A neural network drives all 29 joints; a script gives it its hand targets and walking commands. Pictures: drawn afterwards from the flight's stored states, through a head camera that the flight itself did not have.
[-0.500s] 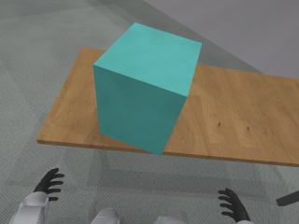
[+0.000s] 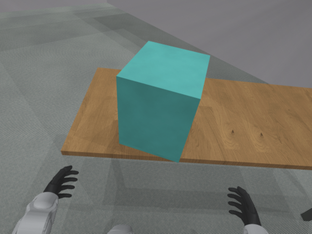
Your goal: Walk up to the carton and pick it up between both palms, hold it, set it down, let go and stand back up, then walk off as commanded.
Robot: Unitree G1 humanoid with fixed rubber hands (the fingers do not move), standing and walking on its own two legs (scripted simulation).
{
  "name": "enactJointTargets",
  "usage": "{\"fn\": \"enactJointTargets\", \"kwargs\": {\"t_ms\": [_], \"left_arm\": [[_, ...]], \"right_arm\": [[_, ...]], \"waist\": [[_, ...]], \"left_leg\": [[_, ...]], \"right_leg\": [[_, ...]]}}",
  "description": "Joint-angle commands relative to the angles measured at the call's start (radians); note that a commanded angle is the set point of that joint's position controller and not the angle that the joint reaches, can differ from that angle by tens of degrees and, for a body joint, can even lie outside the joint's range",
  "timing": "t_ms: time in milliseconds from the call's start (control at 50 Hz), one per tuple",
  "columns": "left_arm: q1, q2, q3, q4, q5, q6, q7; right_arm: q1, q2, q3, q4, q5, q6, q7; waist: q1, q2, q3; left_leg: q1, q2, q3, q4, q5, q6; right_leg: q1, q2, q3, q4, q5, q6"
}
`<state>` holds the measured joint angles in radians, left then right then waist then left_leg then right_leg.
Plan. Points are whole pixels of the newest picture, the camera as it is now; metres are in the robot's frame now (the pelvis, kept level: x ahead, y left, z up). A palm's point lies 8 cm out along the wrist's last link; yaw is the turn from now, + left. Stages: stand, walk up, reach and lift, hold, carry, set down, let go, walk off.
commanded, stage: reach and lift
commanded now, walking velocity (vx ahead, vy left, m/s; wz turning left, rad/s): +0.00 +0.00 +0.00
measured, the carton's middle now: (163, 100) +0.52 -0.02 +0.06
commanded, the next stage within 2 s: none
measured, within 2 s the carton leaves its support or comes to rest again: neither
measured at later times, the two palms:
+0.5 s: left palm (55, 181) +0.23 +0.26 +0.01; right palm (237, 219) +0.15 -0.18 +0.03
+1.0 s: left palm (60, 171) +0.24 +0.24 +0.03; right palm (234, 191) +0.20 -0.17 +0.06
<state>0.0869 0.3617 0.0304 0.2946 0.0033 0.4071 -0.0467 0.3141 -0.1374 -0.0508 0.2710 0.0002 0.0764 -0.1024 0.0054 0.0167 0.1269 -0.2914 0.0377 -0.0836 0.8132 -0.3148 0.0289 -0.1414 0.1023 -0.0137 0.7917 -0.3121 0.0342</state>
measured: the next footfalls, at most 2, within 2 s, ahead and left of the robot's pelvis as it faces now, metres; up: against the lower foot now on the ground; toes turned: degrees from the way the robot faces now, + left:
right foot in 0.04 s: +0.02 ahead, -0.13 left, +0.00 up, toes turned -4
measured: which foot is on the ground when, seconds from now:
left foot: down 0.00-1.00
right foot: up 0.00-0.02, down 0.04-1.00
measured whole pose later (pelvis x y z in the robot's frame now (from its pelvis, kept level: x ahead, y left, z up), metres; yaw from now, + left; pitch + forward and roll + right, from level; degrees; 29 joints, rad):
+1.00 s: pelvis -0.01 +0.03 +0.01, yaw -2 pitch -10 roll -3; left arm 0.08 0.41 -0.07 0.09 -0.26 0.16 -0.07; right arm 0.21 -0.09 0.01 -0.02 0.14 0.17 -0.27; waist 0.01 -0.06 0.14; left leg -0.29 -0.04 -0.02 0.67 -0.21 0.06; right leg -0.08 0.00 -0.01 0.63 -0.39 0.00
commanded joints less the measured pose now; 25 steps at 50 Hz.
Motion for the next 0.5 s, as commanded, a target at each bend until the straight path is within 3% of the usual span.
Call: {"fn": "enactJointTargets", "kwargs": {"t_ms": [0, 20, 40, 60, 80, 100, 120, 140, 180, 200, 220, 280, 340, 360, 380, 440, 480], "left_arm": [[-0.213, 0.159, 0.052, -0.141, -0.082, -0.200, -0.043], [-0.211, 0.161, 0.062, -0.086, -0.128, -0.199, -0.065], [-0.191, 0.282, 0.139, -0.127, -0.158, -0.190, -0.077], [-0.217, 0.270, 0.128, -0.141, -0.166, -0.177, -0.091], [-0.197, 0.198, 0.084, -0.209, -0.174, -0.173, -0.074], [-0.230, 0.215, 0.080, -0.249, -0.207, -0.195, -0.070], [-0.225, 0.247, 0.096, -0.274, -0.229, -0.213, -0.080], [-0.135, 0.252, 0.111, -0.327, -0.223, -0.238, -0.071], [-0.064, 0.249, 0.110, -0.343, -0.208, -0.257, -0.064], [-0.068, 0.267, 0.120, -0.378, -0.187, -0.254, -0.060], [-0.077, 0.270, 0.114, -0.383, -0.187, -0.248, -0.055], [-0.072, 0.285, 0.102, -0.411, -0.177, -0.239, -0.057], [-0.078, 0.263, 0.098, -0.445, -0.179, -0.222, -0.047], [-0.083, 0.275, 0.081, -0.505, -0.188, -0.229, -0.042], [-0.100, 0.276, 0.073, -0.502, -0.213, -0.241, -0.039], [-0.089, 0.256, 0.063, -0.526, -0.207, -0.250, -0.030], [-0.111, 0.248, 0.039, -0.562, -0.229, -0.251, -0.014]], "right_arm": [[-0.227, -0.127, -0.072, -0.279, 0.059, -0.042, -0.018], [-0.200, -0.061, -0.021, -0.285, 0.060, -0.043, -0.041], [-0.060, -0.018, 0.045, -0.353, 0.098, -0.052, -0.075], [0.001, -0.016, 0.075, -0.420, 0.118, -0.055, -0.106], [-0.011, 0.008, 0.049, -0.405, 0.112, -0.062, -0.108], [-0.084, 0.023, 0.033, -0.431, 0.109, -0.074, -0.111], [-0.119, 0.020, 0.029, -0.435, 0.112, -0.085, -0.119], [-0.052, 0.014, 0.065, -0.463, 0.113, -0.096, -0.129], [0.001, 0.024, 0.091, -0.477, 0.112, -0.106, -0.126], [0.017, 0.011, 0.080, -0.462, 0.137, -0.108, -0.129], [0.024, 0.004, 0.082, -0.456, 0.147, -0.107, -0.128], [0.067, -0.002, 0.065, -0.454, 0.165, -0.130, -0.147], [0.070, -0.003, 0.059, -0.449, 0.196, -0.129, -0.161], [0.063, 0.017, 0.071, -0.524, 0.205, -0.134, -0.164], [0.038, 0.030, 0.069, -0.521, 0.202, -0.137, -0.160], [0.045, 0.029, 0.090, -0.557, 0.230, -0.141, -0.155], [0.001, 0.011, 0.074, -0.596, 0.223, -0.126, -0.148]], "waist": [[-0.052, 0.137, -0.082], [-0.039, -0.064, -0.014], [-0.005, -0.325, -0.061], [-0.019, -0.318, -0.113], [-0.012, -0.159, -0.124], [-0.011, -0.105, -0.140], [-0.016, -0.144, -0.158], [-0.009, -0.129, -0.183], [0.022, -0.062, -0.179], [0.015, -0.046, -0.178], [0.014, -0.002, -0.159], [-0.002, 0.020, -0.192], [0.007, 0.064, -0.134], [0.009, 0.084, -0.150], [0.002, 0.098, -0.177], [0.025, 0.078, -0.168], [0.014, 0.092, -0.186]], "left_leg": [[-0.475, 0.071, 0.151, -0.568, -0.403, 0.093], [-0.205, 0.003, 0.179, -0.405, -0.227, 0.070], [0.394, -0.148, 0.149, -0.149, 0.148, 0.021], [0.666, -0.166, 0.121, -0.052, 0.247, 0.001], [0.643, -0.103, 0.130, -0.162, 0.241, -0.019], [0.498, -0.073, 0.143, -0.273, 0.137, -0.008], [0.459, -0.068, 0.138, -0.295, 0.097, 0.003], [0.482, -0.064, 0.136, -0.313, 0.138, 0.001], [0.511, -0.057, 0.140, -0.318, 0.117, -0.010], [0.645, -0.063, 0.119, -0.267, 0.125, -0.019], [0.668, -0.056, 0.110, -0.268, 0.105, -0.024], [0.805, -0.068, 0.072, -0.192, 0.107, -0.044], [0.822, -0.060, 0.054, -0.200, 0.081, -0.049], [0.803, -0.043, 0.040, -0.228, 0.071, -0.050], [0.756, -0.048, 0.028, -0.237, 0.036, -0.047], [0.815, -0.039, -0.009, -0.236, 0.020, -0.047], [0.777, -0.023, -0.030, -0.259, -0.053, -0.046]], "right_leg": [[0.424, 0.007, 0.014, -0.201, -0.083, -0.016], [0.105, -0.098, 0.114, -0.360, -0.281, -0.062], [-0.466, -0.319, 0.241, -0.597, -0.484, -0.150], [-0.720, -0.373, 0.261, -0.678, -0.479, -0.210], [-0.646, -0.279, 0.176, -0.621, -0.250, -0.182], [-0.481, -0.199, 0.131, -0.539, -0.016, -0.112], [-0.396, -0.183, 0.136, -0.524, -0.037, -0.088], [-0.338, -0.184, 0.124, -0.522, 0.046, -0.073], [-0.358, -0.186, 0.115, -0.534, -0.048, -0.092], [-0.494, -0.223, 0.120, -0.574, -0.157, -0.134], [-0.548, -0.226, 0.112, -0.588, -0.220, -0.152], [-0.708, -0.269, 0.127, -0.619, -0.302, -0.199], [-0.750, -0.268, 0.115, -0.620, -0.320, -0.203], [-0.711, -0.253, 0.103, -0.603, -0.277, -0.188], [-0.679, -0.244, 0.102, -0.578, -0.289, -0.185], [-0.727, -0.254, 0.096, -0.579, -0.294, -0.189], [-0.703, -0.239, 0.082, -0.553, -0.297, -0.181]]}}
